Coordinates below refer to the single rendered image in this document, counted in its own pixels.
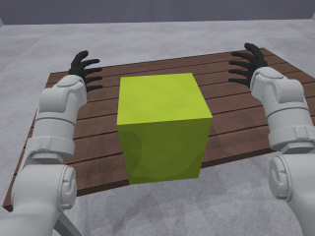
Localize left robot upper arm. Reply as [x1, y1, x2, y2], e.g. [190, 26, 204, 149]
[0, 164, 77, 236]

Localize right robot upper arm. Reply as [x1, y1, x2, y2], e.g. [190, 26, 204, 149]
[268, 153, 315, 236]

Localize left robot forearm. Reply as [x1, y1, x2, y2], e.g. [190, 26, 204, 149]
[11, 75, 88, 208]

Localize right robot forearm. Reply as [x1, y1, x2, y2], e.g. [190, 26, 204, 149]
[250, 67, 315, 154]

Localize carton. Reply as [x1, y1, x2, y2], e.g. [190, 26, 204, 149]
[116, 73, 213, 185]

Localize left robot hand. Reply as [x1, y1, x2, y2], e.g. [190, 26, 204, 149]
[68, 50, 103, 92]

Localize table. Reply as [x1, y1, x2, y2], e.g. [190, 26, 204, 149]
[2, 47, 315, 236]

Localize right robot hand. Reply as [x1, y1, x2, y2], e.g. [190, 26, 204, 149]
[228, 42, 268, 88]

